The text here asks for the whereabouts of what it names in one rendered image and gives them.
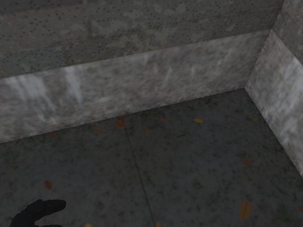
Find left robot hand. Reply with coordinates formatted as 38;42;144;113
9;199;66;227

